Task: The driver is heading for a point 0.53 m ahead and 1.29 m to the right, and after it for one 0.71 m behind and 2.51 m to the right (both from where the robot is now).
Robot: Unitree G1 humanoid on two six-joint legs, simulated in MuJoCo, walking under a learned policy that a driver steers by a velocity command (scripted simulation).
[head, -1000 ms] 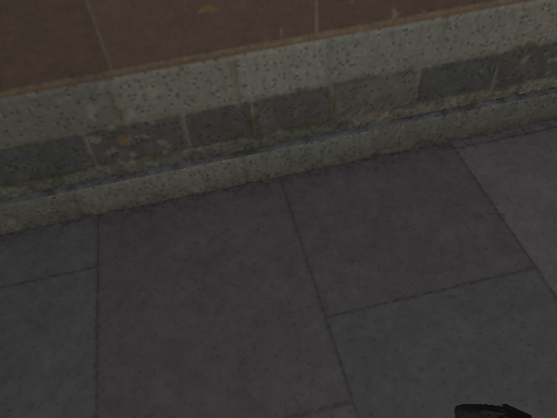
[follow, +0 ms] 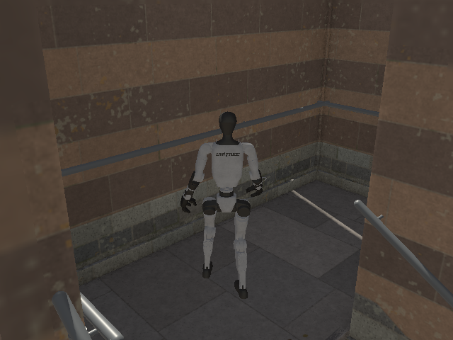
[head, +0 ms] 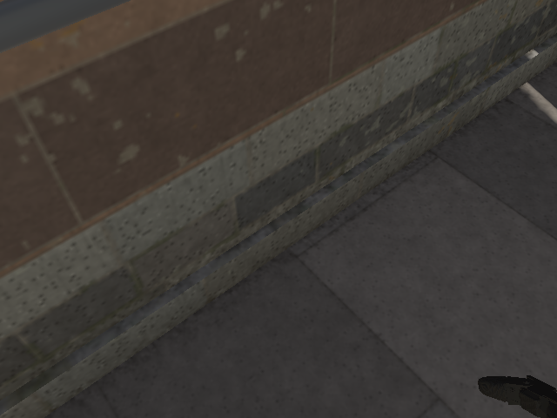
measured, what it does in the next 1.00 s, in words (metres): walks ahead, turning right: left foot, then right foot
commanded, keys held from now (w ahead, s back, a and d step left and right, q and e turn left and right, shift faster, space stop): w+e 1.00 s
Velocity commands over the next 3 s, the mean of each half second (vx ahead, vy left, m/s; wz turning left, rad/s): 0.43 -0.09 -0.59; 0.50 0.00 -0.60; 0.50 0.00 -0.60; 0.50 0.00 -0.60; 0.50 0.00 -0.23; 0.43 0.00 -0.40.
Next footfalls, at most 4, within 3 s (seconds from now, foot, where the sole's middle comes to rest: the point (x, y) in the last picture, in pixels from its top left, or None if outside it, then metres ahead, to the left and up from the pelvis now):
0.04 left None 0.18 0.14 -0.77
0.56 right None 0.34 -0.21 -0.77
0.98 left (375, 340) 0.66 -0.14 -0.77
1.52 right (544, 350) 0.66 -0.55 -0.77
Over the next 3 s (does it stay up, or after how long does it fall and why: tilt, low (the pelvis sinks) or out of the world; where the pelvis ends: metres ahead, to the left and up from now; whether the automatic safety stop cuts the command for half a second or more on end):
stays up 0.90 -1.14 -0.01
